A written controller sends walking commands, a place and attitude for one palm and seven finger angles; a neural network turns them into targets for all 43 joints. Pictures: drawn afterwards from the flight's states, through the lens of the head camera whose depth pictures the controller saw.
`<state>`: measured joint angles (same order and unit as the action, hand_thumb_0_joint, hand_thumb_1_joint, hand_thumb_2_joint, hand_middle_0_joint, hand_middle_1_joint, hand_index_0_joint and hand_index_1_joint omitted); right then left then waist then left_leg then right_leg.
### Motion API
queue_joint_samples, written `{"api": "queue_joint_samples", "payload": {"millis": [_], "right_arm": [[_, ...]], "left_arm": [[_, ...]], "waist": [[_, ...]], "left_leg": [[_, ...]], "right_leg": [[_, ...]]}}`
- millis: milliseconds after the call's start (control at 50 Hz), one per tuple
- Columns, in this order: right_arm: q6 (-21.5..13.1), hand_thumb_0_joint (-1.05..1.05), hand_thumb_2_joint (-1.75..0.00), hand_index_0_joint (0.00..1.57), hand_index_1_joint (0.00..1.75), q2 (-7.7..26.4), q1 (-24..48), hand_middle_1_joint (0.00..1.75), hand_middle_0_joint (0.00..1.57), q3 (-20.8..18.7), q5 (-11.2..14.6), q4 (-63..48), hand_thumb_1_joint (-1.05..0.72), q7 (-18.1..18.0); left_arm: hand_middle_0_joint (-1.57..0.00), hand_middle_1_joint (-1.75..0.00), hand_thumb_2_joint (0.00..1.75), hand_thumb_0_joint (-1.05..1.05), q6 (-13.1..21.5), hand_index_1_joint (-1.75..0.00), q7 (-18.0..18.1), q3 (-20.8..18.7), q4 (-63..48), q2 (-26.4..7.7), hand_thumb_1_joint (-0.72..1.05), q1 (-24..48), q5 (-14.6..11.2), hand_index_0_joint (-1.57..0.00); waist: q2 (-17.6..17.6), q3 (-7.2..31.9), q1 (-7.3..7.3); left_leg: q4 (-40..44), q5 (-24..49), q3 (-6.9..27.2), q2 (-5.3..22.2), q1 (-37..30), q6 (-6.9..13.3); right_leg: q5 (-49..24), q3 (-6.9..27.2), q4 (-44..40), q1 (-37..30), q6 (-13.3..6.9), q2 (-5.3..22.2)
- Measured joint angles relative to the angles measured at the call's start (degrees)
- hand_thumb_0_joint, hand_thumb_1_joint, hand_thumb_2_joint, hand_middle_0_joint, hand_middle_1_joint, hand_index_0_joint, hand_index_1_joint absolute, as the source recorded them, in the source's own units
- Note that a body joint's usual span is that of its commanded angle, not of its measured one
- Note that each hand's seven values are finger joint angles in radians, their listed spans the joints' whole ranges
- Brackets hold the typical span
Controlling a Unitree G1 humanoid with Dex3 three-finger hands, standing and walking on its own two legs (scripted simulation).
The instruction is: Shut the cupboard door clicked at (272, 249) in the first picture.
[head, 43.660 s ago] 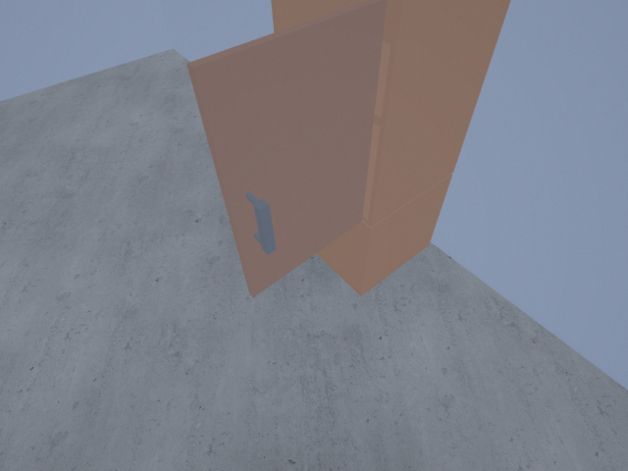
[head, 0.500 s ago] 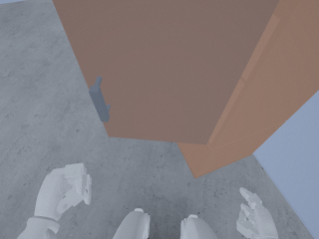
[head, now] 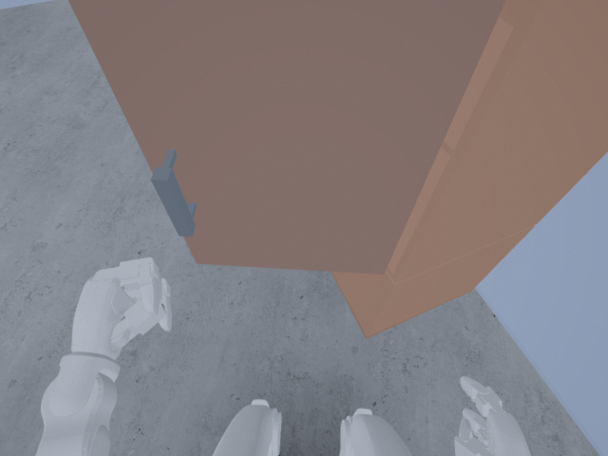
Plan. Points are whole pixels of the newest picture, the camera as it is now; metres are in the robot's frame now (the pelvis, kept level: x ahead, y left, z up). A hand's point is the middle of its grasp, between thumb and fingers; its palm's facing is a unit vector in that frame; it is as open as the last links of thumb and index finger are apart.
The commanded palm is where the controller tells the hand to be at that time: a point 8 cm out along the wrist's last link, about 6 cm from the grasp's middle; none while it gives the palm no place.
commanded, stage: bring the fist close to the handle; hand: left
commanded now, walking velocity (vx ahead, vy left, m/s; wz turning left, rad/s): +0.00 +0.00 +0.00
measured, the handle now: (179, 194) +0.46 +0.21 +0.04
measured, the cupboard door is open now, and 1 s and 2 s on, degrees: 63 63 49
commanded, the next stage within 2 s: push the door shut along its arc in 0.90 s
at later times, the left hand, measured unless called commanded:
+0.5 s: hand (192, 268) +0.34 +0.17 +0.04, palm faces -0.05 -1.00 -0.02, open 3.1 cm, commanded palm +0.33 +0.22 +0.04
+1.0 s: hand (191, 266) +0.34 +0.17 +0.04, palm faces -0.02 -1.00 -0.03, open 3.1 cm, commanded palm +0.32 +0.22 +0.04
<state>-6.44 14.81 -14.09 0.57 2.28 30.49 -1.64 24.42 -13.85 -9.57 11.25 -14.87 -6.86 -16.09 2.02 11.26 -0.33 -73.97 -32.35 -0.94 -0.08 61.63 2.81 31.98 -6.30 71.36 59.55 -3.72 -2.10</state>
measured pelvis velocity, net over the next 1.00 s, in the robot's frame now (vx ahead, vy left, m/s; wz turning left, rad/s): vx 0.00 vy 0.01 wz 0.00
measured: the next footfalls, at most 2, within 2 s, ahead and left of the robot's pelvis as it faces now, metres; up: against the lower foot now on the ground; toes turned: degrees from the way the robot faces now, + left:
none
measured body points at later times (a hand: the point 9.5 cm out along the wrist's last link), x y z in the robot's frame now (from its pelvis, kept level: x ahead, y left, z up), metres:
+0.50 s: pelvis +0.00 +0.01 +0.01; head +0.09 +0.02 +0.45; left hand +0.34 +0.22 +0.04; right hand +0.15 -0.24 -0.10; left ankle +0.03 +0.09 -0.62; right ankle +0.02 -0.09 -0.62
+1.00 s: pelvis +0.00 +0.01 +0.01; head +0.09 +0.02 +0.45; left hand +0.34 +0.22 +0.04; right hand +0.14 -0.25 -0.10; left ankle +0.03 +0.09 -0.62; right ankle +0.02 -0.09 -0.62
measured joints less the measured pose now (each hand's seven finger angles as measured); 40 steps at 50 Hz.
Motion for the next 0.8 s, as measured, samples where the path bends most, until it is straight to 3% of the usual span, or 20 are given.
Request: {"api": "queue_joint_samples", "payload": {"millis": [100, 180, 300, 460, 580, 800], "right_arm": [[0.7, 0.02, -0.9, 0.21, 0.3, 0.5, -0.3, 0.3, 0.2, -0.2, 0.2, 0.3, -0.9, 0.2], [0.8, 0.02, -0.9, 0.21, 0.3, 0.4, -0.2, 0.3, 0.2, -0.4, -0.1, 0.6, -0.9, 0.1], [1.3, 0.02, -0.9, 0.21, 0.3, 0.0, 0.8, 0.3, 0.2, -0.3, -0.6, 1.6, -0.9, 0.6], [2.6, 0.02, -0.9, 0.21, 0.3, -0.1, 0.8, 0.3, 0.2, -0.1, -0.3, 2.0, -0.9, 1.0], [3.4, 0.01, -0.9, 0.21, 0.3, -0.3, 0.3, 0.3, 0.2, 0.0, -0.6, 2.6, -0.9, 1.2], [5.4, 0.01, -0.9, 0.21, 0.3, 0.0, -1.1, 0.3, 0.2, -0.7, -0.3, 2.4, -0.9, 1.9]], "left_arm": [[-1.29, -1.5, 0.9, 0.01, -1.4, -1.5, -0.2, 1.6, 3.1, 0.6, 0.9, 1.7, 0.6, -1.29], [-1.29, -1.5, 0.9, 0.02, -0.5, -1.5, 0.7, 3.2, 4.0, 1.6, 0.9, 3.0, 1.7, -1.29], [-1.3, -1.5, 0.9, 0.02, 2.1, -1.5, 3.8, 2.4, 7.4, 1.8, 0.9, 8.5, 3.4, -1.3], [-1.3, -1.5, 0.9, 0.02, -0.2, -1.5, 4.0, 3.6, 12.6, 1.7, 0.9, 13.9, 4.1, -1.3], [-1.3, -1.5, 0.9, 0.02, 1.2, -1.5, 5.4, 2.9, 16.6, 2.8, 0.9, 17.8, 4.8, -1.3], [-1.29, -1.5, 0.9, 0.01, 3.1, -1.5, 4.5, 2.4, 16.6, 2.1, 0.9, 13.7, 4.4, -1.29]], "waist": [[0.4, -0.3, -0.31], [0.1, -0.6, -0.51], [-0.6, -0.8, -0.74], [0.2, -1.0, -0.81], [-0.4, -0.8, -1.24], [-0.4, -1.0, -0.97]], "left_leg": [[0.9, 0.3, -0.3, -0.3, -0.6, 0.4], [1.5, 0.5, -0.7, -0.3, -0.9, 0.6], [1.2, 0.6, -0.9, -0.5, -0.1, 0.8], [2.3, 1.1, -1.0, -0.6, -0.7, 1.1], [3.1, 1.3, -1.6, -0.6, -1.1, 1.2], [4.5, 1.5, -1.9, -0.5, -3.0, 1.2]], "right_leg": [[-0.3, 0.4, -0.8, -0.5, 0.4, 0.2], [-0.6, 0.8, -1.3, -0.7, 0.6, 0.3], [-0.6, 0.9, -0.9, 0.1, 0.8, 0.5], [-1.2, 1.1, -2.1, -0.6, 1.2, 0.6], [-1.5, 1.7, -2.6, -0.6, 1.3, 0.5], [-1.8, 2.2, -3.7, -2.3, 1.3, 0.3]]}}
